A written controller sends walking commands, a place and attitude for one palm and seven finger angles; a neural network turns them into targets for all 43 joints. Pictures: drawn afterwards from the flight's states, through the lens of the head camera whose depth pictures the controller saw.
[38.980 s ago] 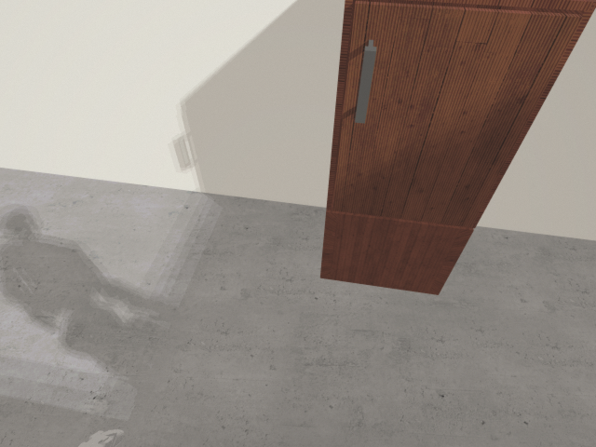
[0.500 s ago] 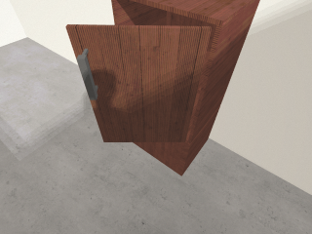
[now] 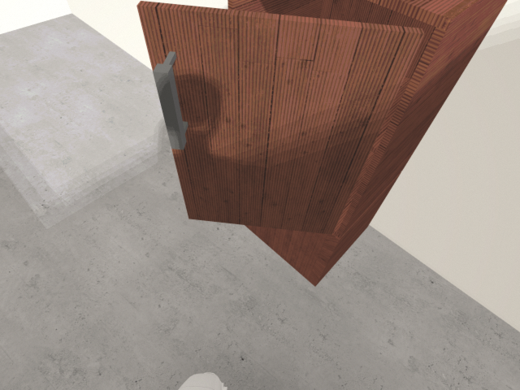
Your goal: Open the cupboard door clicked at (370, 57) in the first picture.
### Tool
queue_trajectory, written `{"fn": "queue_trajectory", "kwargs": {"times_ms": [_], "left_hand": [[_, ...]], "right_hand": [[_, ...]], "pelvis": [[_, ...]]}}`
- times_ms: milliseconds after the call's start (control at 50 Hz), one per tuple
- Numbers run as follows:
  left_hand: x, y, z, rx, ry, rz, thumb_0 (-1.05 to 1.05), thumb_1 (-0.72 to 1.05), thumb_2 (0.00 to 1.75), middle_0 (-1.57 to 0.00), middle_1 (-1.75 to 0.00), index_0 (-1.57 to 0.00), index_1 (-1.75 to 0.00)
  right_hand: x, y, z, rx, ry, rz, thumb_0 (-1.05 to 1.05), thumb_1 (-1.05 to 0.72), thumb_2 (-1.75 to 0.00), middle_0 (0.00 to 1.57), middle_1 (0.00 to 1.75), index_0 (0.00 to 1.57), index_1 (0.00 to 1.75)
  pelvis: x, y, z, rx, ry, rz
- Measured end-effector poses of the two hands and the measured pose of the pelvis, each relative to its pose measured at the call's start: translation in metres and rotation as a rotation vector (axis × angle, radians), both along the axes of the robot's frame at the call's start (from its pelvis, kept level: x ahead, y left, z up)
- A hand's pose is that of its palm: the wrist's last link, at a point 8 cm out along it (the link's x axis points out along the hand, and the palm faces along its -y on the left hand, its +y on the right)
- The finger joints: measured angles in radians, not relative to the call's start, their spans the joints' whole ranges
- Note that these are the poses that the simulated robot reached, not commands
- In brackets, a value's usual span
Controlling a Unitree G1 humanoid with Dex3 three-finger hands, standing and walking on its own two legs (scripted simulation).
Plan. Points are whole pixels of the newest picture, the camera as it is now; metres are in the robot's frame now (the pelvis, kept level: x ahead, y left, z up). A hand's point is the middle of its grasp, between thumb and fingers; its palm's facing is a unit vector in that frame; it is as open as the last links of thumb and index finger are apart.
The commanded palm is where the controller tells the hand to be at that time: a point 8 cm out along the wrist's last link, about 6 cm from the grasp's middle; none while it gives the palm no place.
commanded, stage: come to a stop and stand still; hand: left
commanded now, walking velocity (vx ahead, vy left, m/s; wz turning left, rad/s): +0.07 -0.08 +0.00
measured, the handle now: (175, 103) +0.55 +0.20 +0.11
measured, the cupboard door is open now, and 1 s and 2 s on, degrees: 38 38 38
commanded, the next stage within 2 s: look again from close up in 0.88 s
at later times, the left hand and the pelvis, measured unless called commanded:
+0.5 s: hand out of the picture -0.02 +0.20 -0.16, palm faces -0.01 -0.98 -0.18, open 7.3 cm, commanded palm none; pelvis -0.04 +0.02 +0.01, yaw -3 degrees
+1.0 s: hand out of the picture -0.07 +0.15 -0.17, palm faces +0.01 -0.99 -0.13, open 7.3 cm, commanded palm none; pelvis -0.05 +0.01 +0.01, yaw -2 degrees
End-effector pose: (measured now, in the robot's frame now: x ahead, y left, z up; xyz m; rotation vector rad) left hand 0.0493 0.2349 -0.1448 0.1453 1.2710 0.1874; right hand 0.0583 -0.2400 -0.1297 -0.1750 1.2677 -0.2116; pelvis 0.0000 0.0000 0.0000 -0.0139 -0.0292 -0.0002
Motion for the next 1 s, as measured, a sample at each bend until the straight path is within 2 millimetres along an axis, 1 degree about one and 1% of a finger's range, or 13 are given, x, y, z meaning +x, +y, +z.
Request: {"fn": "queue_trajectory", "kwargs": {"times_ms": [60,140,220,280,360,480,540,600,660,760,880,940,1000], "left_hand": [[-0.016,0.024,-0.011,-0.008,0.029,0.012,0.0,0.92,0.89,-0.2,-0.3,-0.21,-0.3],[-0.033,0.045,-0.007,-0.01,0.055,0.03,0.01,0.92,0.89,-0.2,-0.3,-0.2,-0.3],[-0.051,0.051,0.001,-0.028,0.076,0.024,0.01,0.92,0.89,-0.2,-0.3,-0.2,-0.3],[-0.064,0.049,0.005,-0.043,0.116,0.002,0.01,0.92,0.89,-0.2,-0.3,-0.2,-0.3],[-0.072,0.043,0.009,-0.053,0.152,-0.033,0.01,0.92,0.89,-0.2,-0.3,-0.2,-0.3],[-0.069,0.022,0.012,-0.045,0.104,-0.055,0.01,0.91,0.89,-0.2,-0.3,-0.2,-0.3],[-0.076,0.01,0.011,-0.028,0.086,-0.053,0.01,0.91,0.89,-0.2,-0.3,-0.2,-0.3],[-0.083,-0.003,0.013,-0.034,0.089,-0.045,0.01,0.91,0.89,-0.2,-0.3,-0.2,-0.3],[-0.087,-0.014,0.009,-0.055,0.096,-0.048,0.01,0.91,0.89,-0.2,-0.3,-0.2,-0.3],[-0.095,-0.025,0.002,-0.082,0.131,-0.05,0.02,0.93,0.89,-0.2,-0.3,-0.2,-0.3],[-0.108,-0.032,0.004,-0.098,0.156,-0.039,0.02,0.93,0.89,-0.2,-0.3,-0.2,-0.3],[-0.116,-0.033,0.006,-0.099,0.166,-0.029,0.01,0.92,0.89,-0.2,-0.3,-0.2,-0.3],[-0.122,-0.032,0.007,-0.091,0.169,-0.025,0.01,0.92,0.89,-0.2,-0.3,-0.2,-0.3]], "right_hand": [[0.014,0.012,0.004,-0.031,-0.075,0.02,0.0,-0.91,-0.9,0.2,0.3,0.2,0.3],[0.011,0.034,0.015,-0.034,-0.092,0.055,0.0,-0.91,-0.9,0.2,0.3,0.2,0.3],[0.004,0.054,0.021,-0.01,-0.082,0.064,0.0,-0.91,-0.9,0.2,0.3,0.2,0.3],[-0.005,0.059,0.023,-0.004,-0.09,0.032,0.0,-0.92,-0.9,0.2,0.3,0.2,0.3],[-0.031,0.053,0.021,-0.005,-0.068,-0.02,0.0,-0.92,-0.9,0.21,0.3,0.21,0.3],[-0.095,0.03,0.009,0.001,0.059,-0.081,0.0,-0.91,-0.9,0.2,0.3,0.2,0.3],[-0.125,0.018,0.0,0.016,0.129,-0.109,0.0,-0.91,-0.9,0.2,0.3,0.2,0.3],[-0.146,0.015,-0.001,0.033,0.184,-0.113,0.0,-0.91,-0.9,0.2,0.3,0.2,0.3],[-0.157,0.018,-0.004,0.042,0.207,-0.118,0.0,-0.91,-0.9,0.2,0.3,0.2,0.3],[-0.164,0.034,-0.002,0.069,0.226,-0.12,0.0,-0.91,-0.9,0.2,0.3,0.2,0.3],[-0.154,0.051,-0.003,0.113,0.212,-0.1,0.0,-0.91,-0.9,0.2,0.3,0.2,0.3],[-0.148,0.054,-0.005,0.118,0.202,-0.086,0.01,-0.91,-0.9,0.2,0.3,0.2,0.3],[-0.145,0.051,-0.006,0.112,0.197,-0.076,0.02,-0.92,-0.9,0.2,0.3,0.2,0.3]], "pelvis": [[-0.004,0.018,-0.007,0.002,-0.011,-0.006],[-0.01,0.033,0.0,-0.002,-0.011,-0.011],[-0.013,0.041,0.01,-0.01,0.005,-0.019],[-0.017,0.044,0.014,-0.012,0.016,-0.034],[-0.025,0.043,0.016,-0.013,0.026,-0.048],[-0.04,0.028,0.014,-0.002,0.027,-0.048],[-0.046,0.017,0.01,0.012,0.018,-0.048],[-0.046,0.011,0.012,0.004,0.014,-0.04],[-0.045,0.008,0.01,-0.012,0.01,-0.04],[-0.046,0.004,0.011,0.0,-0.005,-0.041],[-0.05,0.004,0.013,0.004,-0.006,-0.043],[-0.051,0.005,0.014,0.004,-0.007,-0.042],[-0.051,0.008,0.013,-0.002,-0.004,-0.043]]}}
